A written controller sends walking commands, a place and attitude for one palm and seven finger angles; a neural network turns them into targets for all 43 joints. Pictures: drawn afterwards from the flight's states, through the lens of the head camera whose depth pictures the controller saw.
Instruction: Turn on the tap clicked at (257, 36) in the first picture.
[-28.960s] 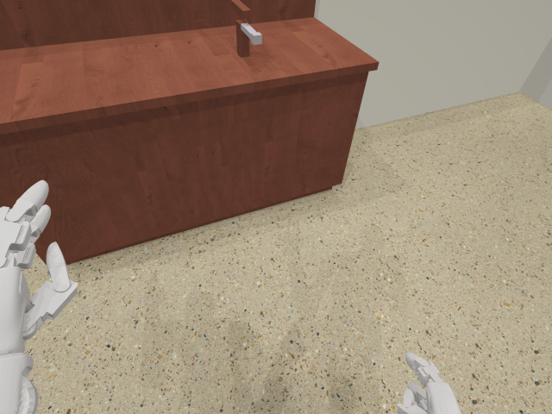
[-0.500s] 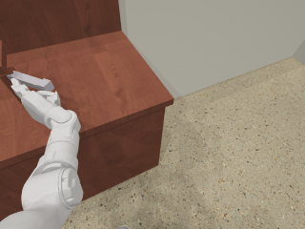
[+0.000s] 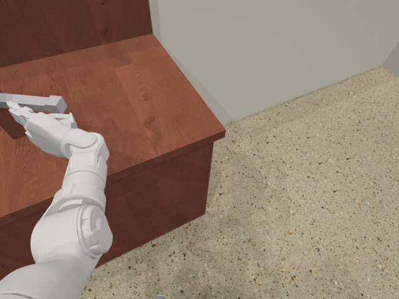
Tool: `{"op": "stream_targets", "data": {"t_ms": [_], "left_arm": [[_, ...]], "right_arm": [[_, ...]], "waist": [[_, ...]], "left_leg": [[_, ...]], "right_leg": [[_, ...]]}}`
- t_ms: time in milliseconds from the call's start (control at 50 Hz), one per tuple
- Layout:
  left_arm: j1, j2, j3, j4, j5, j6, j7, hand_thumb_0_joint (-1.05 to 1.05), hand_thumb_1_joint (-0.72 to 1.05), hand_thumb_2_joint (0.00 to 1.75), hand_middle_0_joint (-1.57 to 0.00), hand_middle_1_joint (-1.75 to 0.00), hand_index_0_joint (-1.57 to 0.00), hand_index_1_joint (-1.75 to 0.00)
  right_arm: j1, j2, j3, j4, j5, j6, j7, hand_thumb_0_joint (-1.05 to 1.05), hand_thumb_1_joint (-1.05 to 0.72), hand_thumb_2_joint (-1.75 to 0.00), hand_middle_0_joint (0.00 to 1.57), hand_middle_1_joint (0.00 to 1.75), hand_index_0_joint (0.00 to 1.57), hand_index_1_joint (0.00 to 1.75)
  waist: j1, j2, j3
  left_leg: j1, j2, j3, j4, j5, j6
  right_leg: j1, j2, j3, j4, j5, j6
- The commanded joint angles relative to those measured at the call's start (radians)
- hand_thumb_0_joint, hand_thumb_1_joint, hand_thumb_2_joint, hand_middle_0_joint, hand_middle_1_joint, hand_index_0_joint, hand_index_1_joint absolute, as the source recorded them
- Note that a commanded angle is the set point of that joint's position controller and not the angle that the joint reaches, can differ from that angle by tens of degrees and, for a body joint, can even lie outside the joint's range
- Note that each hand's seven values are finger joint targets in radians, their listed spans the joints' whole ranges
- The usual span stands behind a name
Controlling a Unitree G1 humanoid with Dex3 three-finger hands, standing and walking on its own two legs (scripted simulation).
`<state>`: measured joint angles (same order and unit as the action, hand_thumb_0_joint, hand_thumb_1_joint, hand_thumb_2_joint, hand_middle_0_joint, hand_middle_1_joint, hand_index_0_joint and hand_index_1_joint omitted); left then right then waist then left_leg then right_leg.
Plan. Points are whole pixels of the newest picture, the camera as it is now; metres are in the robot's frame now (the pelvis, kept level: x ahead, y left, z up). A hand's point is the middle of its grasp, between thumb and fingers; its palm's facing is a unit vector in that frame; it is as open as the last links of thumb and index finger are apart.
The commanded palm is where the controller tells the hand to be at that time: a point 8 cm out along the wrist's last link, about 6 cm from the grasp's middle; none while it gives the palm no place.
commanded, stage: push the lever round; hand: left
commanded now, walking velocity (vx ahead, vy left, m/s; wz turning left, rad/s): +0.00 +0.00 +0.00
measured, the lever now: (56, 105) +0.50 +0.28 +0.11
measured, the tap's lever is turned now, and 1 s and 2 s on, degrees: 57 85 85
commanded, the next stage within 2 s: lift the hand up off the lever in 0.66 s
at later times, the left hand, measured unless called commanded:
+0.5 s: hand (77, 112) +0.49 +0.24 +0.10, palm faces +0.87 -0.47 -0.15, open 8.2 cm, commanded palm +0.44 +0.25 +0.11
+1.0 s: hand (78, 106) +0.50 +0.24 +0.10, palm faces +0.86 -0.48 -0.14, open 8.1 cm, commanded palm +0.45 +0.25 +0.12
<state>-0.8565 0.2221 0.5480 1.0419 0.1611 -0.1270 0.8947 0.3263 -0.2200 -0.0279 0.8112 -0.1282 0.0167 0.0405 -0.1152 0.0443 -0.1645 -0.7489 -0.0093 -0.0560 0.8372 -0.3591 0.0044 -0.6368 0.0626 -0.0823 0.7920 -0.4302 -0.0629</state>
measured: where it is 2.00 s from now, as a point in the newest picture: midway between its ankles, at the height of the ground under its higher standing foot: outside the picture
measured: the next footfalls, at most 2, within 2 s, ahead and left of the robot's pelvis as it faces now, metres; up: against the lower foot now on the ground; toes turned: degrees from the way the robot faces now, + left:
none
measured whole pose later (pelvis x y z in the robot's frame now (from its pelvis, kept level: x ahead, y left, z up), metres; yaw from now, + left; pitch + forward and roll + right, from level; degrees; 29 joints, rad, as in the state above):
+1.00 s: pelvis +0.00 -0.02 +0.00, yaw -1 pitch +18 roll -2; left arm -0.96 0.35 0.65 1.13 0.20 -0.09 0.87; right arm 0.39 -0.24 -0.01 0.80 -0.13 -0.03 0.05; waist -0.18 0.05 -0.16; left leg -0.80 0.02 -0.06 0.84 -0.36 -0.02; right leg -0.69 0.09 -0.09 0.79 -0.42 -0.08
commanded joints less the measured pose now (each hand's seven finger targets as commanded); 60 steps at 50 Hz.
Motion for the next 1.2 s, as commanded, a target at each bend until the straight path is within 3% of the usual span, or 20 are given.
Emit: {"op": "stream_targets", "data": {"t_ms": [0, 100, 120, 200, 240, 360, 420, 480, 560, 600, 640, 720, 760, 820, 920, 980, 1020, 1060, 1120, 1180], "left_arm": [[-0.519, 0.22, -0.055, -0.203, 0.057, -0.038, -0.008, 0.0, 0.9, 0.9, -0.15, -0.15, -0.15, -0.15], [-0.51, 0.236, -0.045, -0.2, 0.064, -0.03, -0.016, 0.0, 0.9, 0.9, -0.15, -0.15, -0.15, -0.15], [-0.511, 0.258, -0.027, -0.213, 0.067, -0.031, -0.016, 0.0, 0.9, 0.9, -0.15, -0.15, -0.15, -0.15], [-0.548, 0.233, -0.057, -0.207, 0.074, -0.027, -0.016, 0.0, 0.9, 0.9, -0.15, -0.15, -0.15, -0.15], [-0.559, 0.259, -0.044, -0.226, 0.076, -0.03, -0.014, 0.0, 0.9, 0.9, -0.15, -0.15, -0.15, -0.15], [-0.573, 0.263, -0.051, -0.195, 0.083, -0.027, -0.017, 0.0, 0.9, 0.9, -0.15, -0.15, -0.15, -0.15], [-0.611, 0.33, -0.017, -0.198, 0.093, -0.027, -0.016, 0.0, 0.9, 0.9, -0.15, -0.15, -0.15, -0.15], [-0.629, 0.319, -0.035, -0.177, 0.098, -0.027, -0.016, 0.0, 0.9, 0.9, -0.15, -0.15, -0.15, -0.15], [-0.632, 0.377, 0.0, -0.179, 0.104, -0.029, -0.016, 0.0, 0.9, 0.9, -0.15, -0.15, -0.15, -0.15], [-0.633, 0.372, -0.009, -0.147, 0.107, -0.025, -0.019, 0.0, 0.9, 0.9, -0.15, -0.15, -0.15, -0.15], [-0.644, 0.419, 0.015, -0.139, 0.112, -0.026, -0.019, 0.0, 0.9, 0.9, -0.15, -0.15, -0.15, -0.15], [-0.656, 0.443, 0.025, -0.14, 0.116, -0.032, -0.024, 0.0, 0.9, 0.9, -0.15, -0.15, -0.15, -0.15], [-0.671, 0.418, -0.002, -0.124, 0.12, -0.032, -0.025, 0.0, 0.9, 0.9, -0.15, -0.15, -0.15, -0.15], [-0.685, 0.463, 0.029, -0.152, 0.116, -0.038, -0.022, 0.0, 0.9, 0.9, -0.15, -0.15, -0.15, -0.15], [-0.619, 0.454, 0.042, -0.184, 0.105, -0.041, -0.029, 0.0, 0.9, 0.9, -0.15, -0.15, -0.15, -0.15], [-0.633, 0.446, 0.031, -0.19, 0.1, -0.035, -0.03, 0.0, 0.9, 0.9, -0.15, -0.15, -0.15, -0.15], [-0.624, 0.466, 0.053, -0.227, 0.097, -0.04, -0.03, 0.0, 0.9, 0.9, -0.15, -0.15, -0.15, -0.15], [-0.634, 0.408, 0.008, -0.243, 0.098, -0.038, -0.029, 0.0, 0.9, 0.9, -0.15, -0.15, -0.15, -0.15], [-0.58, 0.384, 0.015, -0.195, 0.078, -0.019, -0.032, 0.0, 0.9, 0.9, -0.15, -0.15, -0.15, -0.15], [-0.534, 0.291, -0.036, -0.099, 0.041, 0.022, -0.052, 0.0, 0.9, 0.9, -0.15, -0.15, -0.15, -0.15]], "right_arm": [[0.09, -0.151, -0.046, -0.058, -0.004, -0.028, -0.001, 0.0, -0.9, -0.9, 0.2, 0.3, 0.2, 0.3], [0.099, -0.148, -0.045, -0.064, -0.002, -0.025, 0.0, 0.0, -0.9, -0.9, 0.2, 0.3, 0.2, 0.3], [0.104, -0.151, -0.048, -0.062, -0.003, -0.025, -0.002, 0.0, -0.9, -0.9, 0.2, 0.3, 0.2, 0.3], [0.101, -0.147, -0.045, -0.06, -0.003, -0.031, 0.001, 0.0, -0.9, -0.9, 0.2, 0.3, 0.2, 0.3], [0.103, -0.148, -0.044, -0.06, -0.001, -0.035, 0.002, 0.0, -0.9, -0.9, 0.2, 0.3, 0.2, 0.3], [0.112, -0.148, -0.042, -0.056, -0.003, -0.044, 0.0, 0.0, -0.9, -0.9, 0.2, 0.3, 0.2, 0.3], [0.124, -0.157, -0.042, -0.049, -0.004, -0.044, -0.005, 0.0, -0.9, -0.9, 0.2, 0.3, 0.2, 0.3], [0.127, -0.155, -0.04, -0.049, -0.005, -0.051, -0.005, 0.0, -0.9, -0.9, 0.2, 0.3, 0.2, 0.3], [0.139, -0.158, -0.038, -0.055, -0.004, -0.052, -0.005, 0.0, -0.9, -0.9, 0.2, 0.3, 0.2, 0.3], [0.138, -0.157, -0.035, -0.057, -0.004, -0.056, -0.005, 0.0, -0.9, -0.9, 0.2, 0.3, 0.2, 0.3], [0.151, -0.164, -0.034, -0.057, -0.003, -0.056, -0.007, 0.0, -0.9, -0.9, 0.2, 0.3, 0.2, 0.3], [0.163, -0.167, -0.034, -0.057, -0.002, -0.059, -0.007, 0.0, -0.9, -0.9, 0.2, 0.3, 0.2, 0.3], [0.167, -0.164, -0.031, -0.058, -0.003, -0.062, -0.004, 0.0, -0.9, -0.9, 0.2, 0.3, 0.2, 0.3], [0.175, -0.171, -0.033, -0.058, -0.003, -0.066, -0.004, 0.0, -0.9, -0.9, 0.2, 0.3, 0.2, 0.3], [0.18, -0.167, -0.035, -0.064, 0.0, -0.066, 0.002, 0.0, -0.9, -0.9, 0.2, 0.3, 0.2, 0.3], [0.17, -0.168, -0.034, -0.062, 0.003, -0.067, 0.002, 0.0, -0.9, -0.9, 0.2, 0.3, 0.2, 0.3], [0.171, -0.17, -0.038, -0.063, 0.002, -0.066, 0.001, 0.0, -0.9, -0.9, 0.2, 0.3, 0.2, 0.3], [0.164, -0.162, -0.038, -0.06, 0.003, -0.067, 0.004, 0.0, -0.9, -0.9, 0.2, 0.3, 0.2, 0.3], [0.162, -0.168, -0.041, -0.051, 0.002, -0.066, 0.005, 0.0, -0.9, -0.9, 0.2, 0.3, 0.2, 0.3], [0.153, -0.167, -0.039, -0.052, 0.011, -0.058, 0.008, 0.0, -0.9, -0.9, 0.2, 0.3, 0.2, 0.3]], "waist": [[-0.035, 0.02, -0.351], [-0.033, 0.002, -0.352], [-0.023, 0.029, -0.364], [-0.046, 0.017, -0.341], [-0.04, 0.052, -0.354], [-0.05, 0.035, -0.346], [-0.053, 0.047, -0.362], [-0.07, 0.039, -0.357], [-0.061, 0.058, -0.388], [-0.071, 0.034, -0.363], [-0.068, 0.036, -0.361], [-0.068, 0.065, -0.391], [-0.077, 0.068, -0.365], [-0.067, 0.079, -0.405], [-0.046, 0.081, -0.423], [-0.057, 0.071, -0.382], [-0.039, 0.094, -0.408], [-0.048, 0.111, -0.398], [-0.04, 0.093, -0.365], [-0.055, 0.021, -0.289]], "left_leg": [[0.302, 0.012, -0.012, -0.049, 0.335, 0.039], [0.278, 0.01, -0.001, -0.041, 0.356, 0.044], [0.291, 0.01, -0.006, -0.04, 0.367, 0.041], [0.274, 0.011, -0.002, -0.035, 0.336, 0.045], [0.28, 0.009, -0.002, -0.036, 0.33, 0.045], [0.253, 0.007, -0.002, -0.031, 0.306, 0.05], [0.233, 0.006, -0.003, -0.025, 0.291, 0.051], [0.228, 0.009, -0.002, -0.022, 0.279, 0.053], [0.21, 0.009, 0.0, -0.016, 0.274, 0.054], [0.175, 0.008, 0.005, -0.012, 0.247, 0.058], [0.16, 0.009, 0.002, -0.018, 0.237, 0.058], [0.171, 0.01, 0.001, -0.012, 0.246, 0.057], [0.18, 0.014, 0.0, -0.02, 0.24, 0.057], [0.192, 0.013, -0.001, -0.021, 0.242, 0.056], [0.224, 0.012, 0.005, -0.028, 0.296, 0.054], [0.216, 0.014, 0.009, -0.036, 0.275, 0.056], [0.246, 0.014, 0.007, -0.044, 0.297, 0.052], [0.288, 0.017, 0.005, -0.05, 0.321, 0.05], [0.293, 0.015, 0.004, -0.063, 0.33, 0.045], [0.263, 0.011, 0.007, -0.084, 0.3, 0.048]], "right_leg": [[0.082, -0.031, 0.046, -0.106, 0.364, 0.051], [0.121, -0.037, 0.053, -0.103, 0.433, 0.058], [0.119, -0.036, 0.053, -0.097, 0.432, 0.054], [0.104, -0.038, 0.055, -0.106, 0.422, 0.06], [0.103, -0.039, 0.059, -0.104, 0.417, 0.059], [0.103, -0.04, 0.061, -0.105, 0.417, 0.062], [0.113, -0.047, 0.071, -0.103, 0.426, 0.065], [0.1, -0.046, 0.07, -0.107, 0.423, 0.07], [0.121, -0.052, 0.081, -0.101, 0.445, 0.074], [0.122, -0.054, 0.085, -0.107, 0.445, 0.08], [0.127, -0.055, 0.088, -0.106, 0.437, 0.08], [0.128, -0.053, 0.09, -0.103, 0.441, 0.078], [0.098, -0.045, 0.08, -0.109, 0.402, 0.074], [0.123, -0.046, 0.085, -0.111, 0.411, 0.075], [0.172, -0.043, 0.08, -0.112, 0.475, 0.074], [0.164, -0.042, 0.08, -0.124, 0.453, 0.077], [0.181, -0.04, 0.076, -0.121, 0.461, 0.07], [0.152, -0.032, 0.063, -0.123, 0.438, 0.064], [0.155, -0.031, 0.056, -0.132, 0.433, 0.061], [0.15, -0.031, 0.048, -0.159, 0.41, 0.066]]}}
